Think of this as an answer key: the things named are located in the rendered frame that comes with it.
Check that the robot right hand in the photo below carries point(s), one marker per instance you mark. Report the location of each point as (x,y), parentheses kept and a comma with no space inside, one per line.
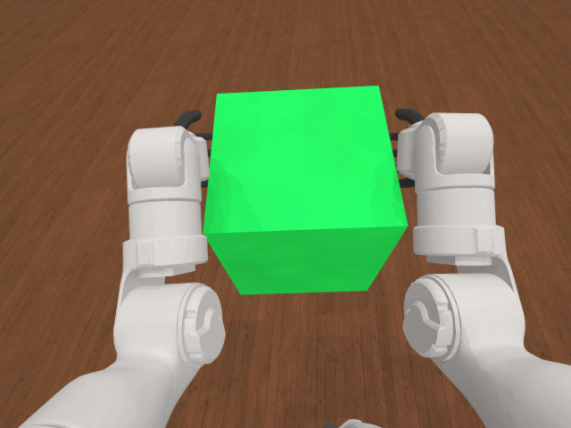
(412,116)

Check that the robot left hand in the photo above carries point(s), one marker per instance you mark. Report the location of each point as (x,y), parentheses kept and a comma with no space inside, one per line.
(185,120)

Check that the robot left upper arm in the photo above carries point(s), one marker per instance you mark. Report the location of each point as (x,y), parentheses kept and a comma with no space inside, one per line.
(164,333)

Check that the carton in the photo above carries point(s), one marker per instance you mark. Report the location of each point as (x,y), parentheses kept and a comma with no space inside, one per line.
(303,193)

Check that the left robot forearm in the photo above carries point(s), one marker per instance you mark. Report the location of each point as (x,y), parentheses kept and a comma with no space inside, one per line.
(165,167)

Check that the right robot forearm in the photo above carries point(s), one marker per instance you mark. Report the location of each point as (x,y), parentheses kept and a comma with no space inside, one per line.
(450,157)

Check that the robot right upper arm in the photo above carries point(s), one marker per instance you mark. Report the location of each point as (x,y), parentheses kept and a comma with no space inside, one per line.
(472,327)

